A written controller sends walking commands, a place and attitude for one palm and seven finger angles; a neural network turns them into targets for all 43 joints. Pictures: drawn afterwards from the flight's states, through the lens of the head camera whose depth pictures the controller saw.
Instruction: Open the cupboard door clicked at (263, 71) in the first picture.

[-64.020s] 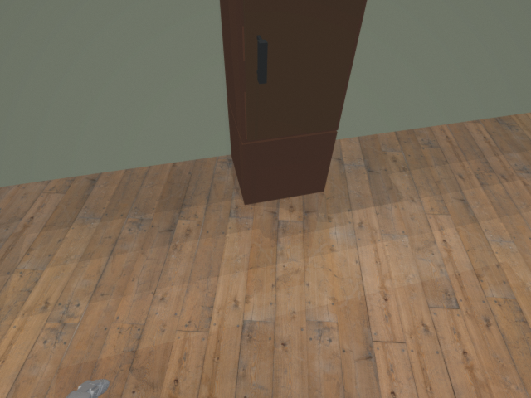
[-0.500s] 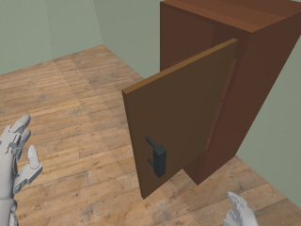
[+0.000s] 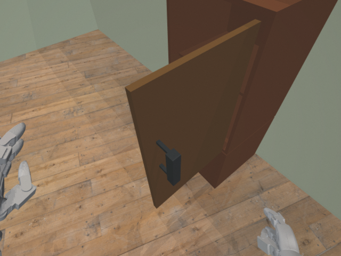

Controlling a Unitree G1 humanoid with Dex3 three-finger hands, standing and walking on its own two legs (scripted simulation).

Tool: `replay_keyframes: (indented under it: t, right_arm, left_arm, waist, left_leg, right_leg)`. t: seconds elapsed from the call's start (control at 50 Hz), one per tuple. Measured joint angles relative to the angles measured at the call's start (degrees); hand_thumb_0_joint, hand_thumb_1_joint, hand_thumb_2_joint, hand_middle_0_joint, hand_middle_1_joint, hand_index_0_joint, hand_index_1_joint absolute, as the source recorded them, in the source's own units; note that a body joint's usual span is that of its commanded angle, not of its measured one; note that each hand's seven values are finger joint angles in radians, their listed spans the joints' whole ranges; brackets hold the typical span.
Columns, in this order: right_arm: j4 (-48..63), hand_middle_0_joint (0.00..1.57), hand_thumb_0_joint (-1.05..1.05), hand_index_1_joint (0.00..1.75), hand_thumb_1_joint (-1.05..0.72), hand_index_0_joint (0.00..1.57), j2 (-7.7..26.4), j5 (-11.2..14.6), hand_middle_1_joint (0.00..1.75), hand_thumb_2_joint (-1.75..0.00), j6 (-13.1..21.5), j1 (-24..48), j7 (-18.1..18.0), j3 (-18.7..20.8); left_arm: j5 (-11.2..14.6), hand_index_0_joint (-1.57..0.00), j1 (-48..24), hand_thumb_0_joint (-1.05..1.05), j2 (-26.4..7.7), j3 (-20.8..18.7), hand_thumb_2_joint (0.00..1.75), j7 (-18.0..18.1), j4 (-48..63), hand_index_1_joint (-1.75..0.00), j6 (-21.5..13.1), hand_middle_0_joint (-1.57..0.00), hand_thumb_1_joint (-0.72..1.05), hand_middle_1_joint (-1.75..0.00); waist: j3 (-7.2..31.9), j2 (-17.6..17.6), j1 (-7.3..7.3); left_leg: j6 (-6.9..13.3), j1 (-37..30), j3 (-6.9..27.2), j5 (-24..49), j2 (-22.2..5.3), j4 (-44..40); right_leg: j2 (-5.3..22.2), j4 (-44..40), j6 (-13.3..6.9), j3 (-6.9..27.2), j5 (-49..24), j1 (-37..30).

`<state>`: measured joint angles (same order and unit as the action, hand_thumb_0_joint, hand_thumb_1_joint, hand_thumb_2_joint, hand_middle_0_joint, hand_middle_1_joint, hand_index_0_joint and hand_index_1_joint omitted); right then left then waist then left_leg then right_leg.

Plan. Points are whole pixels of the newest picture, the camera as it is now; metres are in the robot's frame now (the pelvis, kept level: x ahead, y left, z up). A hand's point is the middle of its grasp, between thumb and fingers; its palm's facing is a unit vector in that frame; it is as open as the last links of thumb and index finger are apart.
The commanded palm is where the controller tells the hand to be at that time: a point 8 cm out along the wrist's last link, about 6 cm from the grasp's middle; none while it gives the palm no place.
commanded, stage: step back with the hand held close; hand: left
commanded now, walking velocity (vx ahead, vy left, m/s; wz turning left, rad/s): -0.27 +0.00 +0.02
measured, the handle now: (167, 162) +0.34 +0.04 +0.00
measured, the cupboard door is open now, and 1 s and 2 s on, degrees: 93 93 93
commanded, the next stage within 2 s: stop stepping back and stand still in 0.70 s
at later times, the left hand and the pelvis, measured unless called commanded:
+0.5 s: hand out of the picture +0.07 +0.30 +0.16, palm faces +0.47 -0.71 -0.52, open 7.4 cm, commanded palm +0.00 +0.34 +0.18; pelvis -0.10 +0.03 -0.01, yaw +7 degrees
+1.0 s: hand out of the picture -0.01 +0.28 +0.17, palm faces +0.37 -0.78 -0.51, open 7.4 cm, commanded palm -0.08 +0.33 +0.18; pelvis -0.21 +0.02 -0.01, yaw +2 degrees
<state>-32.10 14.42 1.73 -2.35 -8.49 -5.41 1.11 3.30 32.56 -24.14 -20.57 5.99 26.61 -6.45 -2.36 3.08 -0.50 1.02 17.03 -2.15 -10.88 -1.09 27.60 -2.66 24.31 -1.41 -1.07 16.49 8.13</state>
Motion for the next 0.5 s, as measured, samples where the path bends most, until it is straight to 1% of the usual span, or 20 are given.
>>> replay_keyframes:
  t: [0.08,0.16,0.28,0.32,0.38,0.42,0.46,0.48,0.5]
  right_arm:
    - [0.7,0.2,0.01,0.3,-0.91,0.2,-0.4,0.0,0.3,-0.9,-0.1,-0.3,-0.2,0.0]
    - [1.1,0.2,0.01,0.3,-0.91,0.2,-0.8,-0.3,0.3,-0.9,0.6,-0.7,-0.1,-0.3]
    - [1.2,0.2,0.01,0.3,-0.91,0.2,-1.2,-0.7,0.3,-0.9,2.4,-1.9,0.0,-1.1]
    - [1.0,0.2,0.01,0.3,-0.91,0.2,-1.4,-0.9,0.3,-0.9,3.2,-2.3,-0.1,-1.2]
    - [0.7,0.2,0.01,0.3,-0.91,0.2,-1.8,-1.2,0.3,-0.9,4.3,-3.0,0.0,-1.2]
    - [0.1,0.2,0.01,0.3,-0.91,0.2,-2.1,-1.3,0.3,-0.9,5.0,-3.3,0.3,-1.2]
    - [-0.6,0.2,0.01,0.3,-0.91,0.2,-2.3,-1.4,0.3,-0.9,5.5,-3.5,0.6,-1.2]
    - [-1.1,0.2,0.01,0.3,-0.91,0.2,-2.5,-1.4,0.3,-0.9,5.6,-3.5,0.8,-1.3]
    - [-1.7,0.2,0.01,0.3,-0.91,0.2,-2.5,-1.4,0.3,-0.9,5.7,-3.5,1.1,-1.2]
  left_arm:
    - [0.2,-0.22,0.2,0.02,-1.9,-1.5,0.89,0.8,2.3,-0.3,-0.2,-0.21,0.89,-0.3]
    - [0.3,-0.22,0.3,0.02,-2.6,-2.6,0.89,1.4,3.6,-0.3,-1.3,-0.21,0.89,-0.3]
    - [-0.6,-0.22,1.0,0.01,-1.8,-3.2,0.89,2.0,2.8,-0.3,-3.0,-0.21,0.89,-0.3]
    - [-1.2,-0.22,0.6,0.01,-1.5,-3.4,0.89,2.1,2.1,-0.3,-3.3,-0.21,0.89,-0.3]
    - [-1.8,-0.22,-0.9,0.01,-1.2,-3.5,0.89,2.1,1.9,-0.3,-3.3,-0.21,0.89,-0.3]
    - [-1.8,-0.22,-1.5,0.02,-1.2,-3.7,0.89,2.1,2.8,-0.3,-3.4,-0.21,0.89,-0.3]
    - [-1.6,-0.22,-1.0,0.02,-1.3,-4.0,0.89,2.2,4.4,-0.3,-3.8,-0.21,0.89,-0.3]
    - [-1.5,-0.22,-0.3,0.02,-1.3,-4.1,0.89,2.3,5.3,-0.3,-4.2,-0.21,0.89,-0.3]
    - [-1.4,-0.22,0.6,0.02,-1.2,-4.3,0.89,2.4,6.0,-0.3,-4.6,-0.21,0.89,-0.3]
  waist:
    - [-0.4,-1.3,0.27]
    - [-0.1,-1.5,0.62]
    - [0.2,-0.8,0.93]
    - [-0.2,-0.6,0.97]
    - [-1.3,-0.6,1.02]
    - [-2.1,-0.7,1.1]
    - [-2.4,-0.8,0.99]
    - [-2.3,-0.9,0.73]
    - [-2.0,-1.0,0.33]
  left_leg:
    - [0.4,1.2,-0.1,0.8,0.1,0.6]
    - [1.1,2.6,0.0,2.0,0.2,1.0]
    - [2.1,5.1,0.5,3.7,0.5,1.7]
    - [2.4,6.1,1.0,3.6,0.8,2.2]
    - [2.7,7.5,1.6,3.6,1.6,2.5]
    - [2.7,8.4,1.7,4.0,1.9,2.6]
    - [2.5,9.3,1.5,3.3,2.0,3.3]
    - [2.0,9.9,1.3,1.5,2.0,4.2]
    - [1.2,10.7,1.2,-1.8,2.0,5.9]
  right_leg:
    - [0.2,1.2,0.4,0.0,-0.5,1.5]
    - [0.3,1.6,0.9,-0.2,-1.6,2.8]
    - [0.4,2.6,1.7,-0.6,-2.9,5.2]
    - [0.0,4.0,1.9,-0.1,-1.6,6.3]
    - [-0.8,6.5,1.6,1.1,0.5,7.9]
    - [-1.0,7.2,1.2,1.4,-0.2,8.6]
    - [-0.9,7.3,0.8,1.2,-2.4,9.0]
    - [-0.7,7.2,0.7,1.0,-3.6,9.2]
    - [-0.6,7.3,0.7,1.0,-3.9,9.4]
